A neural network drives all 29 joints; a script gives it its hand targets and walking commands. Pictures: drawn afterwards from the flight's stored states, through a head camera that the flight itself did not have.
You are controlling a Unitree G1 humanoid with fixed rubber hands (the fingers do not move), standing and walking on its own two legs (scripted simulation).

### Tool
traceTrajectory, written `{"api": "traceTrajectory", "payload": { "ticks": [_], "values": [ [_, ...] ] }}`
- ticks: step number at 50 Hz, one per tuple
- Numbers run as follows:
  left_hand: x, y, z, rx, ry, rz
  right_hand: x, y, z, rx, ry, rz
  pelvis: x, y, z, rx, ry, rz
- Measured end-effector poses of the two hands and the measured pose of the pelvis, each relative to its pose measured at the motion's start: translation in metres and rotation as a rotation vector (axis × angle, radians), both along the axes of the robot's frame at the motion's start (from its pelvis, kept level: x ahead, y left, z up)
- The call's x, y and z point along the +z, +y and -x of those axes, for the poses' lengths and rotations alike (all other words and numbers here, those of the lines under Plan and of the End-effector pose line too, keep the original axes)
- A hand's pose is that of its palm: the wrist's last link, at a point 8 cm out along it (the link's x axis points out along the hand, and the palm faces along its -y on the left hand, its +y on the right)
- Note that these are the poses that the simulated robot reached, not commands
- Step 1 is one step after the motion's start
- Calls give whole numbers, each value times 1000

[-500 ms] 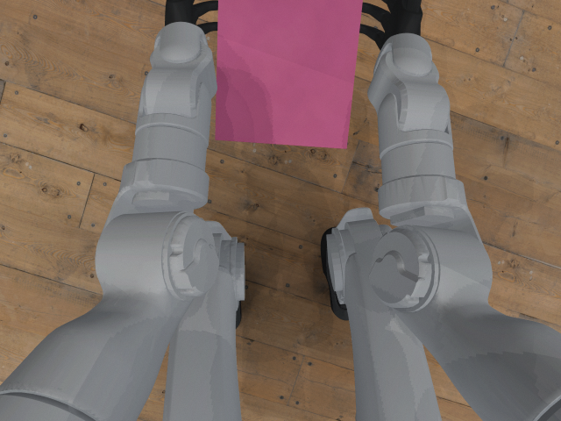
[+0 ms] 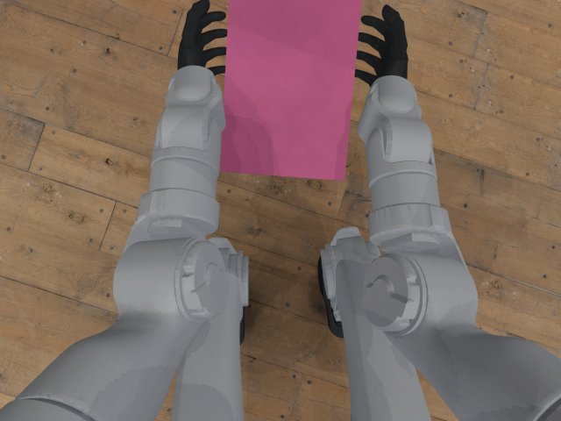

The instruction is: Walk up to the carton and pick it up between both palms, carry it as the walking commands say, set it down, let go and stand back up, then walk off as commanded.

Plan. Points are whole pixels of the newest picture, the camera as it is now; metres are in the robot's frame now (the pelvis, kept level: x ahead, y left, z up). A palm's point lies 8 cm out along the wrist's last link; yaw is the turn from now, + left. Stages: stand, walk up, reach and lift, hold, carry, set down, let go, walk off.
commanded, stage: reach and lift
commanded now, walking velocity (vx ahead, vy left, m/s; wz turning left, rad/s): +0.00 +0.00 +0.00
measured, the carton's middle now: (288, 79) +0.54 -0.02 -0.15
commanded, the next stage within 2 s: none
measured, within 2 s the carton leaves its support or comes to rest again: neither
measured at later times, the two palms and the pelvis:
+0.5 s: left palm (179, 63) +0.50 +0.09 +0.01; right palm (413, 71) +0.47 -0.13 +0.01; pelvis +0.00 +0.00 +0.05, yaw +0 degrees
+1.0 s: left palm (155, 45) +0.48 +0.09 +0.08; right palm (458, 54) +0.45 -0.13 +0.09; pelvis +0.02 +0.00 +0.11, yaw +0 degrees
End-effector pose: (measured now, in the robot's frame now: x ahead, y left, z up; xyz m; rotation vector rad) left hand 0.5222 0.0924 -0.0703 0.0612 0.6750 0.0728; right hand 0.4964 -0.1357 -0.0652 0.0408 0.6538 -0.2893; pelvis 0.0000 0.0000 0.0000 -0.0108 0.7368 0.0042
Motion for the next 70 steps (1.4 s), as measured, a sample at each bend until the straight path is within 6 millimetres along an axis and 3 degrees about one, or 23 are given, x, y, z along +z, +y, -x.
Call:
{"api": "traceTrajectory", "payload": {
  "ticks": [33,70],
  "values": [
    [99,1,32,11,-6,-12,99,3,29,-6,0,15,69,2,-7,-2,-101,-4],
    [207,-1,62,30,-31,1,206,1,60,-10,-22,1,164,3,-29,-10,-274,-9]
  ]
}}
